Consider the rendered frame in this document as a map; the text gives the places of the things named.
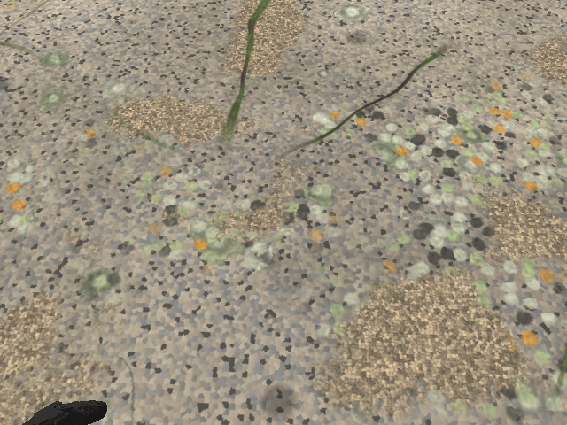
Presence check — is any left robot hand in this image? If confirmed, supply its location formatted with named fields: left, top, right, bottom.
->
left=22, top=400, right=107, bottom=425

